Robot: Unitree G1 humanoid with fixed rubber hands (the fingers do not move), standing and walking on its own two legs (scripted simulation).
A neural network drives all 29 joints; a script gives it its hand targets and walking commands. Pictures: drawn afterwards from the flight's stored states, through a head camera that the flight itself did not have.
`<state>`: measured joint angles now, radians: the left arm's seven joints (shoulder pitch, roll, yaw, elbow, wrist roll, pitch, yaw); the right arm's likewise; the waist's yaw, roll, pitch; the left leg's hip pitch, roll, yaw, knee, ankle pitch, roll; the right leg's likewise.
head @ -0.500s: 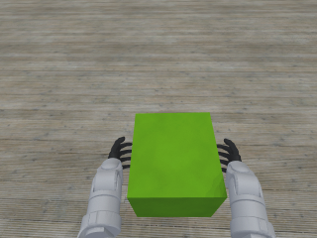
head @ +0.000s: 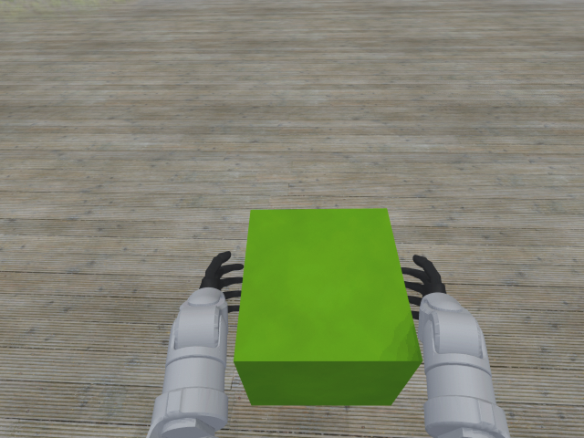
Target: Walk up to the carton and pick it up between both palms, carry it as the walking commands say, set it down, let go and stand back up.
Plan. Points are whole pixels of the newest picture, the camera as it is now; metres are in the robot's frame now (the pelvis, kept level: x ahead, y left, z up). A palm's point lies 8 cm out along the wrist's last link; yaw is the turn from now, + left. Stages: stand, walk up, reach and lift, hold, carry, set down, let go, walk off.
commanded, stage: reach and lift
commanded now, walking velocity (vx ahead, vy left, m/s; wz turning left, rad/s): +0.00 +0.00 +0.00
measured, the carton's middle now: (319, 306) +0.34 -0.01 -0.02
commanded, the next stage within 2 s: hold in 0.64 s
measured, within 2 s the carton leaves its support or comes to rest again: neither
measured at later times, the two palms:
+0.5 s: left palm (209, 300) +0.30 +0.15 +0.05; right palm (428, 303) +0.30 -0.16 +0.05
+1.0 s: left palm (208, 303) +0.29 +0.15 +0.06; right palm (431, 309) +0.28 -0.16 +0.05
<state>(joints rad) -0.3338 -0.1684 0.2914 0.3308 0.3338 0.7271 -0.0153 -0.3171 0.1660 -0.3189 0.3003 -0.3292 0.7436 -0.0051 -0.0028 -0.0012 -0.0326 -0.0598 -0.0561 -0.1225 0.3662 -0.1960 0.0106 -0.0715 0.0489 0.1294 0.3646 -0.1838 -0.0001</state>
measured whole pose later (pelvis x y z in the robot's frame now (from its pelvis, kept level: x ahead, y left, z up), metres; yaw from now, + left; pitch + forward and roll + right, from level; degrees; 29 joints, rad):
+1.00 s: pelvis +0.00 +0.00 +0.00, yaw +0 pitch -6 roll +0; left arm -0.29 -0.16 0.26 0.27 0.31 0.75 -0.01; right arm -0.27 0.15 -0.27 0.25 -0.30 0.76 0.00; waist 0.00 0.00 -0.03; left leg -0.06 -0.05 -0.12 0.36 -0.19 0.01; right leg -0.06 0.05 0.11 0.35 -0.17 -0.01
